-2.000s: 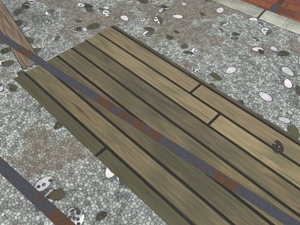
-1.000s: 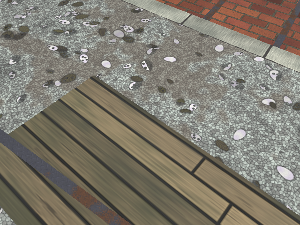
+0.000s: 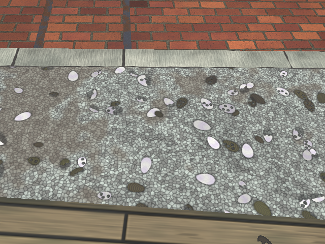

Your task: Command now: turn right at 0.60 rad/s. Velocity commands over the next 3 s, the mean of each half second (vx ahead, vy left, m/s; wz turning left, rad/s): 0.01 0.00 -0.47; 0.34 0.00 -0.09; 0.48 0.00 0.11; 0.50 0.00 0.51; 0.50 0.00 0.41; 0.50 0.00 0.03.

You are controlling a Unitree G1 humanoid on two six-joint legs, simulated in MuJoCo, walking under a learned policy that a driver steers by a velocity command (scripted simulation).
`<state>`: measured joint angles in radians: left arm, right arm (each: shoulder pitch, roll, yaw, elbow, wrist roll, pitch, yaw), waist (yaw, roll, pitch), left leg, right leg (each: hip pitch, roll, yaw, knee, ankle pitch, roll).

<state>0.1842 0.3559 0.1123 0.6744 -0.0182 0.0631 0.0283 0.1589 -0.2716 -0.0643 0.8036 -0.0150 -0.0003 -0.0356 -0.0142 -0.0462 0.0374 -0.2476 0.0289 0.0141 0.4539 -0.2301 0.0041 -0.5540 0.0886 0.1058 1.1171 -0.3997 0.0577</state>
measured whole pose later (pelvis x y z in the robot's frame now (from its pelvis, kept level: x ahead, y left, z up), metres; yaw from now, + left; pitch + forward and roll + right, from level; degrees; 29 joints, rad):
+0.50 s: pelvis +0.00 -0.05 +0.00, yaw -13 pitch +1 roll +1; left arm 0.15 0.26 0.05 0.66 0.00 0.01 0.02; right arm 0.16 -0.33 -0.08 0.80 0.00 0.02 -0.02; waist -0.01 0.05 0.04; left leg -0.48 0.05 0.00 0.96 -0.36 -0.08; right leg -0.24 0.04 0.03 0.43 -0.21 -0.05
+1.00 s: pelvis +0.14 -0.05 +0.00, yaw -14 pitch +2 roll -1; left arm 0.15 0.30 0.06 0.72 -0.01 -0.06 -0.03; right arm 0.42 -0.26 -0.03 0.85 0.00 -0.07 0.00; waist -0.07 -0.04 0.01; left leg 0.01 -0.01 0.03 0.23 -0.27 0.03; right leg -0.64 -0.08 0.02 0.76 -0.06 0.02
